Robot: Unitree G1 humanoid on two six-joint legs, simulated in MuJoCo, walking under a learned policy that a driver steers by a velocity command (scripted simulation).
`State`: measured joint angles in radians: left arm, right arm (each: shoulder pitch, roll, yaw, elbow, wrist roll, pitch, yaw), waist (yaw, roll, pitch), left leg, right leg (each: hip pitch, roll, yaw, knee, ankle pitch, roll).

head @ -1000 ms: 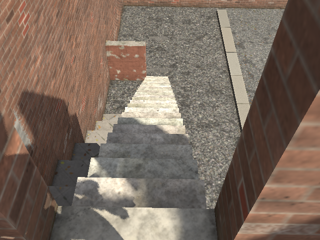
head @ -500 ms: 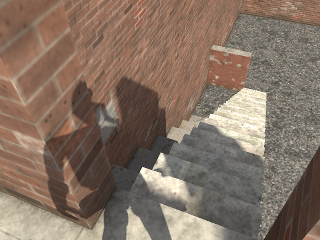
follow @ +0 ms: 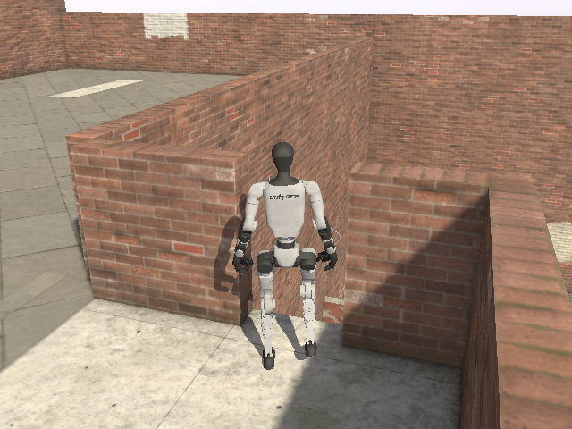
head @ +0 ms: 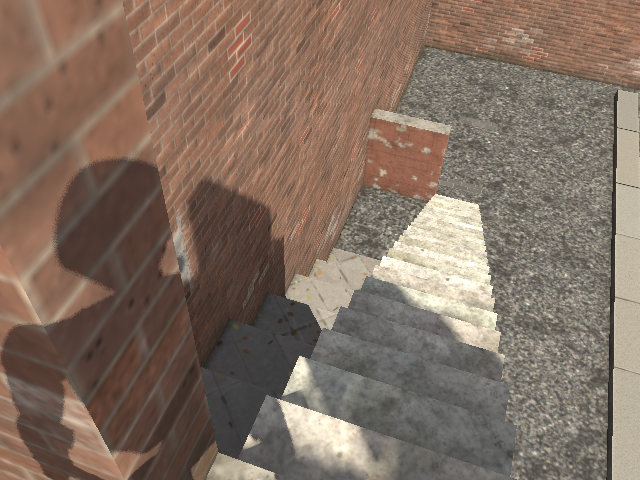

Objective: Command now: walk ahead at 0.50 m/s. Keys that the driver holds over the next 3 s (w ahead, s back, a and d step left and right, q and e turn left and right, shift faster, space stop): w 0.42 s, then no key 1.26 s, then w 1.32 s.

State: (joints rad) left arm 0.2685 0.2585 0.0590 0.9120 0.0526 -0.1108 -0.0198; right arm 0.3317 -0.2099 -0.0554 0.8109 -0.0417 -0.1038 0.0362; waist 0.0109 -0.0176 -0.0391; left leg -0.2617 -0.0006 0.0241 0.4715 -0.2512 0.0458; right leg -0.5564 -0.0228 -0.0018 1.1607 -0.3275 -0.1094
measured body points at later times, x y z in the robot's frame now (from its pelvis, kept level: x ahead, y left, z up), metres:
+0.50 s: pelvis +0.09 +0.06 -0.02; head +0.11 +0.06 +0.43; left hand +0.25 +0.32 -0.13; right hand +0.15 -0.18 -0.15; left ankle +0.08 +0.18 -0.74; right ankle +0.17 -0.08 -0.71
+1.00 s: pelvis +0.09 +0.01 -0.01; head +0.10 +0.02 +0.44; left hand +0.22 +0.25 -0.14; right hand +0.17 -0.26 -0.14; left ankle +0.08 +0.17 -0.74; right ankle +0.04 -0.10 -0.74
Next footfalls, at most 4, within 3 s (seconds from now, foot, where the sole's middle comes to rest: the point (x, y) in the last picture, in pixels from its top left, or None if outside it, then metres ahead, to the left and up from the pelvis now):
0.18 right None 0.22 -0.08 -0.78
0.44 left None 0.13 0.16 -0.78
0.78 right None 0.10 -0.10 -0.78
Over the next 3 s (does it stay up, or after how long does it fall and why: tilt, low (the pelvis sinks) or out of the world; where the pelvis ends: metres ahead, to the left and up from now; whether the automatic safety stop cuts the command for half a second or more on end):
stays up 0.09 -0.01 0.00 its command is cut before an obstacle after 1.9 s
